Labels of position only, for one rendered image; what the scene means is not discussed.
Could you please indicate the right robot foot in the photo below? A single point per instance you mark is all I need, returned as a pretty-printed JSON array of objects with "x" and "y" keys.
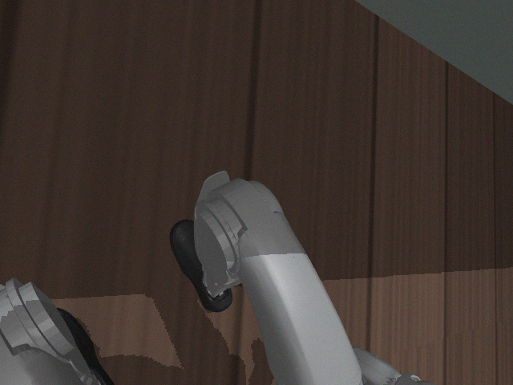
[{"x": 183, "y": 247}]

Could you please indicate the left robot foot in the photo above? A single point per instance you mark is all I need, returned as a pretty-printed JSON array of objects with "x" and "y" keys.
[{"x": 86, "y": 347}]

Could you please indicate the right robot hand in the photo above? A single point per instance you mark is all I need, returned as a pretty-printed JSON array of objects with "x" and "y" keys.
[{"x": 375, "y": 371}]

